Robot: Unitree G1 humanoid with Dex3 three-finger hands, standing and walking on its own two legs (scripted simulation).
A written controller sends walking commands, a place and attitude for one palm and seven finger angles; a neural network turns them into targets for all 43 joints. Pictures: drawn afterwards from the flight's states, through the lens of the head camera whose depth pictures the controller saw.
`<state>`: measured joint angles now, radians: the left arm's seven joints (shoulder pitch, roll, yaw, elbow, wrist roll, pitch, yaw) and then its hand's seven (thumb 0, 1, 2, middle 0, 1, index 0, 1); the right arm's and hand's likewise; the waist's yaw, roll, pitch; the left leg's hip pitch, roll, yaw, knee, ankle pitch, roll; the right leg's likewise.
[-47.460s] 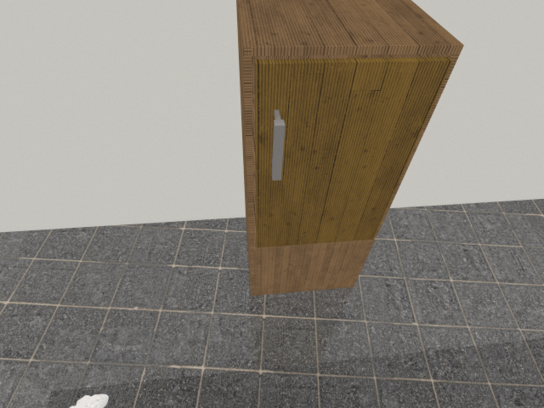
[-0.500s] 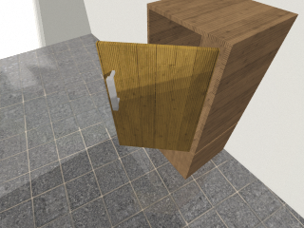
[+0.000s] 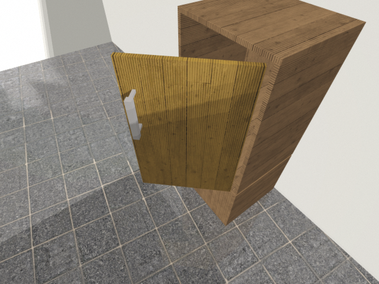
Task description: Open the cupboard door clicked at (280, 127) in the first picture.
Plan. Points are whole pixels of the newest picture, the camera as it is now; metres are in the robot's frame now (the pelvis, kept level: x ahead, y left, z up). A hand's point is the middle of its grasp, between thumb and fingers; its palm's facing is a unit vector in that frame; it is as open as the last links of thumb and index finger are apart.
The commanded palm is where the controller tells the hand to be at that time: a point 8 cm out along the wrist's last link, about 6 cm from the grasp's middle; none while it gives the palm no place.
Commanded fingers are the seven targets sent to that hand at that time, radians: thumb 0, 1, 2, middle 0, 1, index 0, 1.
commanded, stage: come to a stop and stand still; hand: left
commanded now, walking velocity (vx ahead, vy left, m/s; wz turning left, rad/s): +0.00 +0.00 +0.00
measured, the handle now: (135, 115) +0.55 +0.20 +0.02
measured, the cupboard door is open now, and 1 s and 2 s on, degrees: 47 47 47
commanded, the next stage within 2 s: look again from close up in 0.20 s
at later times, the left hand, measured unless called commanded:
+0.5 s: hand out of the picture -0.01 +0.20 -0.19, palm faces +0.01 -0.98 -0.19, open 7.4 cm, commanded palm none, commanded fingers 0.00 0.90 0.90 -0.20 -0.30 -0.20 -0.30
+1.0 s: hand out of the picture +0.11 +0.26 -0.10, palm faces +0.22 -0.95 -0.22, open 7.5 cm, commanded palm +0.10 +0.30 -0.06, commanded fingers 0.00 0.74 0.83 -0.21 -0.41 -0.21 -0.41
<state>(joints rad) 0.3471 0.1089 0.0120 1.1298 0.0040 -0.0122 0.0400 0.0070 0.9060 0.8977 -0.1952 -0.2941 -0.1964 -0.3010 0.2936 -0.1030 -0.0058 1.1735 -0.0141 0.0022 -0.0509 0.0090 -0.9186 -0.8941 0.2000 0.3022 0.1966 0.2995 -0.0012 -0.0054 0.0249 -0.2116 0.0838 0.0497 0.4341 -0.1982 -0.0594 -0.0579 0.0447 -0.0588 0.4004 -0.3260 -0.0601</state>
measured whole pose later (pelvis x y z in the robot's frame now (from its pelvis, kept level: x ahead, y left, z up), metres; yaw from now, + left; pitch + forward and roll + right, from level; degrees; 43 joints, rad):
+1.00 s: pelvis -0.01 +0.06 -0.01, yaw +0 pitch +2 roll +1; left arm 0.50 0.20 0.05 0.29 -0.11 0.01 0.10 0.02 0.88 0.89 -0.20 -0.31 -0.20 -0.31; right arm 0.34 -0.18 0.01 0.90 0.04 -0.20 -0.07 0.01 -0.91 -0.89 0.20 0.30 0.20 0.30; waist 0.00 -0.03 -0.01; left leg -0.32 -0.05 0.07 0.51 -0.23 0.05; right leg -0.24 -0.06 -0.03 0.60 -0.37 -0.01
